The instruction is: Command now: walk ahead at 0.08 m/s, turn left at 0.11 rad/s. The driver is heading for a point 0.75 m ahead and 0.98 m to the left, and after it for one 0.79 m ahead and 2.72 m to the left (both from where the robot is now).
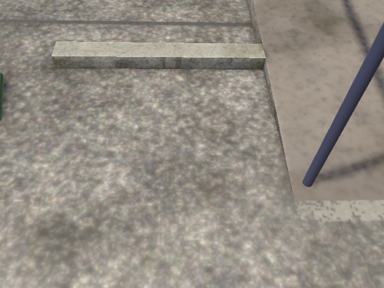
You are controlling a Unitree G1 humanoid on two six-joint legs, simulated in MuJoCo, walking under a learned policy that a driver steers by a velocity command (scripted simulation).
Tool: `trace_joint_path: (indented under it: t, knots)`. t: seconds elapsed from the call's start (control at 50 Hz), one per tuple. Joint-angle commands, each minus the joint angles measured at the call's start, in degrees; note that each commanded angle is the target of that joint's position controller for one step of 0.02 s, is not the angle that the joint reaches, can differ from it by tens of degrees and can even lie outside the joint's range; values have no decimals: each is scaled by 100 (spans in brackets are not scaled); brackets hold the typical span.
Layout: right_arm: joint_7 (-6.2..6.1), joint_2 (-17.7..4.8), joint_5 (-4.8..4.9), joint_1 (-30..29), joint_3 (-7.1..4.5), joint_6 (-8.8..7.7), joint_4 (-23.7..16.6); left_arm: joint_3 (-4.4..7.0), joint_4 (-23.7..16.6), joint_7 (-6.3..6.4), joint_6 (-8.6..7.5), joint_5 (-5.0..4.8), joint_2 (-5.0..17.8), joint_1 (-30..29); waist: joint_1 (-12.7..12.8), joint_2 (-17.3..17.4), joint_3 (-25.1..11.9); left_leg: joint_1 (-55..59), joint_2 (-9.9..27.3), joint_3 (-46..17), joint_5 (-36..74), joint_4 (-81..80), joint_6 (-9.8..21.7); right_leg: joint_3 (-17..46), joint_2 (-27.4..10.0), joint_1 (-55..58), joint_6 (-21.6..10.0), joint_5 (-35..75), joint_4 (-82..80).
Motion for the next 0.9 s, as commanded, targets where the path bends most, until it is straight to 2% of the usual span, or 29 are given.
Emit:
trace_joint_path:
  t: [0.02,0.04,0.06,0.08,0.1,0.12,0.14,0.16,0.2,0.24,0.28,0.3,0.32,0.36,0.4,0.44,0.46,0.48,0.5,0.52,0.54,0.56,0.58,0.6,0.66,0.7,0.74,0.8,0.9]
  knots:
    - [-31,-941,30,-199,-217,-51,-205,48,-181,-6,-7,-19,400,181,93,762,-1102,745,1327,-894,3700,-289,1019,-59,65,719,-14,753,-897]
    - [-18,-896,77,-283,-190,-31,-158,37,-142,-15,10,0,383,220,182,722,-1033,598,1251,-863,3240,-242,907,-104,103,1016,-83,1206,-1422]
    - [4,-823,120,-236,-159,-32,-73,28,-128,-18,16,72,410,230,260,604,-958,397,1107,-852,2368,-271,676,-42,81,1412,-189,2013,-2031]
    - [22,-708,53,-77,-120,-69,8,64,-141,10,21,151,635,206,181,341,-969,167,862,-796,1334,-214,387,318,-233,1831,-305,2999,-2081]
    - [38,-696,-51,221,-126,-91,118,124,-222,39,35,158,986,62,-82,-213,-879,-6,448,-550,243,-106,139,500,-545,1851,-533,3536,-1873]
    - [26,-605,-32,374,-96,-67,194,122,-233,48,63,102,910,-228,-209,-594,-791,-30,280,-434,-162,-266,-12,494,-579,1609,-818,2783,-1805]
    - [5,-819,2,20,-125,-40,174,125,-288,42,71,40,780,-315,37,-433,-555,-110,230,-391,26,-129,-70,445,-422,1453,-814,2180,-1853]
    - [-22,-963,72,-224,-186,-11,110,144,-241,63,68,53,813,-220,145,-370,-534,-231,215,-387,367,88,-50,410,-381,1496,-769,2104,-1839]
    - [-67,-1023,132,-287,-242,75,35,190,-174,110,34,48,918,33,227,-441,-679,-445,188,-445,866,490,-25,473,-523,1733,-856,2548,-1771]
    - [-82,-947,146,-232,-278,122,3,240,-74,221,56,29,1026,342,291,-585,-815,-898,57,-281,406,1196,-160,889,-1100,2073,-1243,3231,-1860]
    - [-49,-841,164,-207,-327,175,-31,241,-77,348,108,44,1007,357,366,-1044,-830,-1550,34,-108,-2256,2658,-330,1590,-2055,2214,-1902,4000,-2172]
    - [-25,-910,205,-224,-387,207,-44,238,-126,386,108,78,1005,326,392,-762,-766,-1814,204,-250,-2705,3424,-424,1647,-2268,2129,-2079,4111,-2314]
    - [-5,-863,262,-173,-408,254,-45,241,-194,380,109,87,974,38,228,-503,-714,-1801,424,-341,-2513,3376,-464,1298,-2070,2001,-1925,3749,-2329]
    - [12,-777,265,-123,-380,328,-32,296,-258,345,118,26,1046,-449,116,-551,-642,-1351,538,-102,-1829,2569,-530,643,-1700,1651,-1567,3262,-2413]
    - [96,-760,233,-69,-375,348,-78,328,-210,308,185,12,1115,-519,99,-691,-750,-755,464,148,-1250,1932,-510,215,-1515,1467,-1442,3272,-2322]
    - [190,-867,221,162,-442,355,-62,334,-139,289,233,-70,1135,-507,-28,-614,-871,-253,322,423,-455,1068,-356,-61,-1447,1453,-1275,2886,-2031]
    - [208,-928,211,355,-492,356,-9,327,-80,284,247,-122,1085,-453,-112,-523,-899,151,183,532,-5,549,-200,-232,-1357,1268,-1066,2369,-1733]
    - [169,-1119,184,470,-576,351,7,292,75,246,254,-101,908,-113,-87,-36,-831,592,175,199,519,30,23,-519,-1099,856,-702,1414,-1102]
    - [41,-1783,166,554,-747,333,-109,189,31,196,264,133,562,29,30,1615,-674,1147,1381,-1635,2157,-594,569,-1052,-406,-384,-128,-629,503]
    - [66,-2070,-76,562,-736,199,-300,177,-335,251,244,135,569,-593,-184,1907,-828,733,2327,-3196,2243,-818,1706,-201,283,-1062,13,-1908,1799]
    - [95,-1826,-97,409,-672,42,-326,253,-309,275,236,35,791,-681,-194,1150,-886,780,2199,-2937,1855,-885,1772,283,152,-1224,-51,-1721,2374]
    - [64,-1646,-14,179,-622,-65,-336,282,-255,280,220,-23,843,-582,-42,990,-756,748,1901,-2472,1529,-830,1452,421,47,-1302,-137,-1215,2408]
    - [21,-1490,89,-35,-592,-98,-365,317,-119,321,204,3,861,-457,42,737,-728,813,1640,-2196,1145,-769,1137,479,-41,-1368,-151,-785,2286]
    - [-28,-1346,172,-163,-535,-97,-388,340,-100,356,194,35,902,-447,70,760,-681,815,1534,-2089,1250,-741,1003,536,-66,-1394,-115,-470,2161]
    - [-127,-1232,133,-20,-468,-60,-431,334,-52,302,130,5,787,-269,109,803,-898,877,1344,-1912,1821,-711,1031,518,125,-1112,2,-8,2065]
    - [-155,-1221,201,196,-475,-50,-397,312,-69,248,93,-14,721,-288,21,783,-946,1027,1216,-2076,62,-984,1040,484,147,-1159,23,246,1372]
    - [-169,-1270,198,286,-478,-62,-376,310,-153,200,29,-35,731,-529,-101,983,-655,955,1240,-2479,-1454,-1332,1080,498,187,-1252,29,333,724]
    - [-171,-1343,170,336,-494,-97,-351,289,-209,117,-152,-38,719,-691,-192,978,-472,844,1220,-2646,-1647,-1390,1107,542,237,-1047,6,416,-98]
    - [-77,-1383,202,330,-494,-132,-362,244,-255,-12,-435,-88,685,-697,-210,958,-393,396,1078,-2889,-1724,-1230,1149,502,372,-341,-146,341,-962]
